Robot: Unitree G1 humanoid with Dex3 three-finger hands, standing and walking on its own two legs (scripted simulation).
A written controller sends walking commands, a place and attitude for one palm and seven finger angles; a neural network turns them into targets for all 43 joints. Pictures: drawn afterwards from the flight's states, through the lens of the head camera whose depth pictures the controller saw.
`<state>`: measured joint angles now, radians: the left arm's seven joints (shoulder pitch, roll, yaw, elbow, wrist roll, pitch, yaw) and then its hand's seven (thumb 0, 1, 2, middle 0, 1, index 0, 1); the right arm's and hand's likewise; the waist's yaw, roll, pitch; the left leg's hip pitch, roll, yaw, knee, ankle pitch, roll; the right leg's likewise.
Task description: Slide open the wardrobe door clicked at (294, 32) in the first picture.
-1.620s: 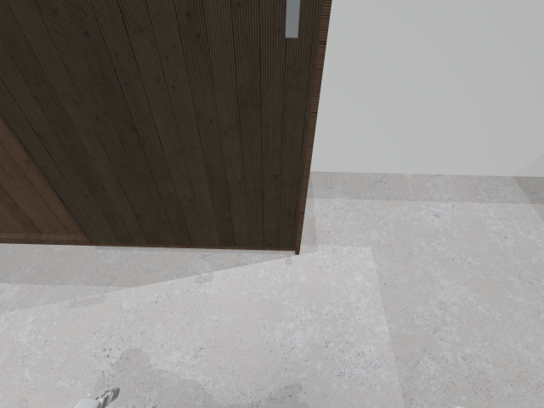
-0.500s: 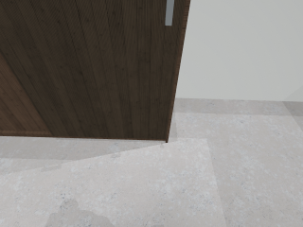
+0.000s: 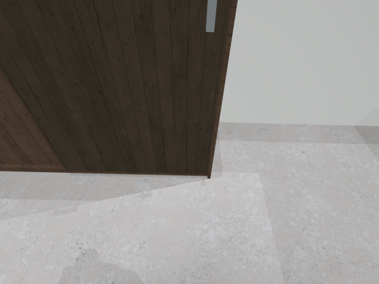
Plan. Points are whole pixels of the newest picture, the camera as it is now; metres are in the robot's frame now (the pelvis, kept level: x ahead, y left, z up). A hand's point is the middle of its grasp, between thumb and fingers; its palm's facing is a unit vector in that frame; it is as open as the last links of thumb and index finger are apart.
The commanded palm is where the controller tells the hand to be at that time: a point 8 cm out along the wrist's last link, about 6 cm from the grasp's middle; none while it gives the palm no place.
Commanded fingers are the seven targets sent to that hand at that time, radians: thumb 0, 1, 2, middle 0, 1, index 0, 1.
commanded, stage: take the last steps up to it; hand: right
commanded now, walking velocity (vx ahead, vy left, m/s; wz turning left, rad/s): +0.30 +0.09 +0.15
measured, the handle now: (211, 4) +0.86 -0.01 +0.25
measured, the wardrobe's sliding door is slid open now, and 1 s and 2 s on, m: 0.00 0.00 0.00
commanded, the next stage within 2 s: come to a stop and stand still in 0.96 s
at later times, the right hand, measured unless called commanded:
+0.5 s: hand out of the picture +0.01 -0.13 -0.17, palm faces +0.06 +0.99 -0.15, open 7.4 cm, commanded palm none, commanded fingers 0.00 -0.90 -0.90 0.20 0.30 0.20 0.30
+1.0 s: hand (254, 207) +0.39 -0.18 -0.18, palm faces -0.02 +0.99 -0.15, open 7.3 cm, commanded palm none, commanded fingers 0.00 -0.90 -0.90 0.20 0.30 0.20 0.30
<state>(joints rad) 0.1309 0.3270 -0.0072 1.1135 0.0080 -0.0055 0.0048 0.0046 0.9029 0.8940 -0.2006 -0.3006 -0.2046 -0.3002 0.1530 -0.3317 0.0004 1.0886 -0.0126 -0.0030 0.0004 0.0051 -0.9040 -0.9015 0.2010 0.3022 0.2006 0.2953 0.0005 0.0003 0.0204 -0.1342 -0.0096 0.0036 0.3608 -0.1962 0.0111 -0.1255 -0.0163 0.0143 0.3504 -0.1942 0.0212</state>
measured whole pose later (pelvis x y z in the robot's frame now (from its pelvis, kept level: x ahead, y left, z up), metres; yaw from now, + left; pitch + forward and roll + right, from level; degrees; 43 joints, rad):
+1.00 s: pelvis +0.31 +0.00 +0.00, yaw +4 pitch -1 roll +1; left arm 0.34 0.13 0.04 1.09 0.01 -0.07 0.03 -0.01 0.93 0.89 -0.20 -0.30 -0.20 -0.30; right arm 0.22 -0.19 -0.08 1.01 -0.04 0.00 0.01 0.00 -0.92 -0.90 0.19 0.30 0.19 0.29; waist 0.01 0.06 0.00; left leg -0.58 0.11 0.02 0.98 -0.15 -0.02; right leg -0.11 0.02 -0.16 0.35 -0.24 -0.08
